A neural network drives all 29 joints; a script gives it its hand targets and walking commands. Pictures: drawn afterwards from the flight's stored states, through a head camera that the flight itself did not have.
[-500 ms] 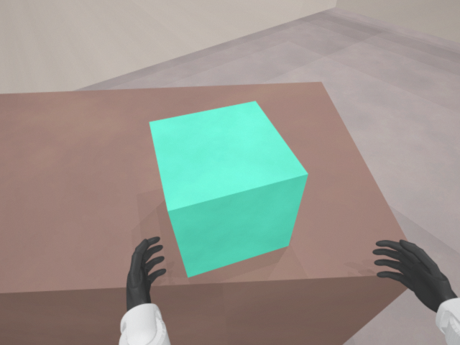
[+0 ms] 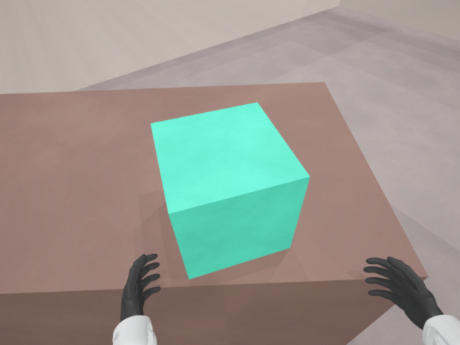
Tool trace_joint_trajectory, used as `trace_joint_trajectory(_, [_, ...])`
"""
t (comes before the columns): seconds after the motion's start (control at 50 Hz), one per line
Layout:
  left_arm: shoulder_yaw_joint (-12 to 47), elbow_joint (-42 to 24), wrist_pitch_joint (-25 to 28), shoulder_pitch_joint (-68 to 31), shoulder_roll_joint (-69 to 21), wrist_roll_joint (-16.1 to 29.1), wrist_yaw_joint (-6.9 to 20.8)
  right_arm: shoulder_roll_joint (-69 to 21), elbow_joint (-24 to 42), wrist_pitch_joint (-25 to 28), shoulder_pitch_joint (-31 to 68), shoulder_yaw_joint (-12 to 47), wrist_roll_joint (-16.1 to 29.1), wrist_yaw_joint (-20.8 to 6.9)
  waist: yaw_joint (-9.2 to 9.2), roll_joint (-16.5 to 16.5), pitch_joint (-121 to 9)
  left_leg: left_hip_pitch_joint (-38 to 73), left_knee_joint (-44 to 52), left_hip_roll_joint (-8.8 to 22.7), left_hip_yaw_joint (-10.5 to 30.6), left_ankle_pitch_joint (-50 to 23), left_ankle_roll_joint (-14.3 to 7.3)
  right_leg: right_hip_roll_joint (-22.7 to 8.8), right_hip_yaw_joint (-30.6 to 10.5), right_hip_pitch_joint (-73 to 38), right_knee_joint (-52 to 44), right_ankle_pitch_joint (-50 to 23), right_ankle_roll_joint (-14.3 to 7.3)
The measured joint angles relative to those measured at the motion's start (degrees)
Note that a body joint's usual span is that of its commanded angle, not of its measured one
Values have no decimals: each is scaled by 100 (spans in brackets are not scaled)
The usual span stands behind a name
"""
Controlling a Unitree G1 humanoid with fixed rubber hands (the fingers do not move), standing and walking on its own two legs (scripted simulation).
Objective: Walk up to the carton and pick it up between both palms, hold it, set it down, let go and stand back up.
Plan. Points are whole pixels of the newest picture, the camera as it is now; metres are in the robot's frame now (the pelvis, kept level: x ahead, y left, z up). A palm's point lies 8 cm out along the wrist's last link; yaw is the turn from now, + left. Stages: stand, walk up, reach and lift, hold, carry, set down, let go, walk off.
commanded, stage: set down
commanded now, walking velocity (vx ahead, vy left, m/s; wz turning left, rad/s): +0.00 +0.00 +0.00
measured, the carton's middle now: (223, 188) +0.40 +0.06 +0.04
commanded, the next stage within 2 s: let go in 1.40 s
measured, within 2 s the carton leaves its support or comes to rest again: neither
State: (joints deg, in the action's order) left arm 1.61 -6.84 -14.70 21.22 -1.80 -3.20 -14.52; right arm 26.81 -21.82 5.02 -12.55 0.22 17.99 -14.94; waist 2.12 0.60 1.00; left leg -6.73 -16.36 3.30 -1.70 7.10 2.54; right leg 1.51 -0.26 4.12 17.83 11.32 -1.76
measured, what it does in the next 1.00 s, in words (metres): stands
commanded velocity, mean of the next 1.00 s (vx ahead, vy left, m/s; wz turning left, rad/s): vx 0.00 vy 0.00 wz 0.00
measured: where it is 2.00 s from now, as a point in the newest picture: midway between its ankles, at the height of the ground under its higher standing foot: outside the picture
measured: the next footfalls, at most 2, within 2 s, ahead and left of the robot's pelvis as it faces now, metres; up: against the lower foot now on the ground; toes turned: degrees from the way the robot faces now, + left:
none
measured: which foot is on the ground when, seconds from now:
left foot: down 0.00-1.00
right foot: down 0.00-1.00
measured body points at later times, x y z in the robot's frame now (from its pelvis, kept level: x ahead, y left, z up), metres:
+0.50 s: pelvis +0.00 +0.01 +0.00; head -0.02 +0.02 +0.45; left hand +0.18 +0.21 -0.01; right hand +0.21 -0.25 -0.01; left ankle +0.02 +0.15 -0.75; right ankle -0.02 -0.10 -0.75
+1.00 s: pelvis -0.03 +0.03 +0.00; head -0.07 +0.02 +0.45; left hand +0.19 +0.22 -0.01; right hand +0.21 -0.24 -0.01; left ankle +0.02 +0.15 -0.75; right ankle -0.02 -0.10 -0.75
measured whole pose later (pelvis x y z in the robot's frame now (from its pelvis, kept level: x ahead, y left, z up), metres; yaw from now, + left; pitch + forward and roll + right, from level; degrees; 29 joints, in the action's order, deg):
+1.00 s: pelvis -0.03 +0.03 +0.00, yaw +0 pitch -7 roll +1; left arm 1.9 8.7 -18.1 9.7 4.5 0.1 -2.7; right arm 21.6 -27.4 -4.7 -3.9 -4.6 6.4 -7.2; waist 2.9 -0.1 2.1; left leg -4.6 -18.5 0.3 -3.1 8.6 -0.2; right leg -1.5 -1.7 2.7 20.9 11.2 0.5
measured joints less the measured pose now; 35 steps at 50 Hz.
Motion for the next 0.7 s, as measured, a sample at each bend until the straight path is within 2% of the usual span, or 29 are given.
trace_joint_trajectory(0.1, [-59, 47, 76, 16, 66, 40, 83, -49, 75, 13, -31, -25, -115, 61, 7, -26, 25, -6, -3, -12, 9, 0, -16, -12, 8, -12, -26, -13, 22])
trace_joint_trajectory(0.24, [-82, 478, 143, 5, 153, 66, 265, -177, -35, 39, -27, -79, -280, 174, -11, -23, 41, 52, 32, -41, -2, -6, -43, -41, -2, -81, -89, -34, 51])
trace_joint_trajectory(0.42, [-37, 601, 357, -9, 232, 59, 407, -276, -193, 74, 5, -188, -402, 226, 63, 42, 64, 95, 6, -80, -46, 14, -85, -82, -44, -106, -47, -20, 92])
trace_joint_trajectory(0.6, [29, 857, 294, -251, 329, 84, 537, -310, -362, -134, 207, -306, -502, 252, 79, 11, 88, 178, -28, -131, -55, -5, -128, -133, -53, -180, 11, -23, 125])
trace_joint_trajectory(0.7, [29, 1036, 204, -426, 426, 148, 708, -365, -386, -291, 337, -373, -680, 347, 67, -44, 99, 215, -71, -158, -72, -6, -170, -161, -70, -202, 77, -17, 159])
